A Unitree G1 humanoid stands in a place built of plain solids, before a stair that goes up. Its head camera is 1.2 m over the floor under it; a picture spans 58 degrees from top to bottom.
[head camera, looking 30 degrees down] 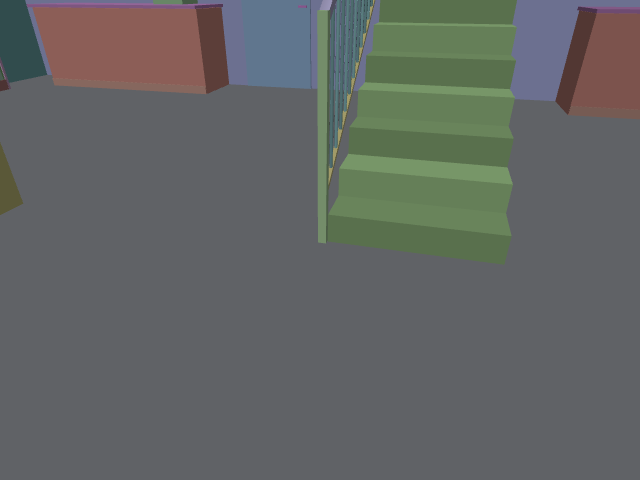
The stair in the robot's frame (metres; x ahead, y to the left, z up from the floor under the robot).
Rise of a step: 0.17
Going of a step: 0.26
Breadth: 0.92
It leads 15 degrees to the right of straight ahead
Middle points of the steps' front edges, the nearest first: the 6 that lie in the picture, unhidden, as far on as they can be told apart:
1.94 -0.49 0.17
2.19 -0.55 0.33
2.44 -0.62 0.50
2.69 -0.68 0.66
2.93 -0.75 0.83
3.18 -0.81 1.00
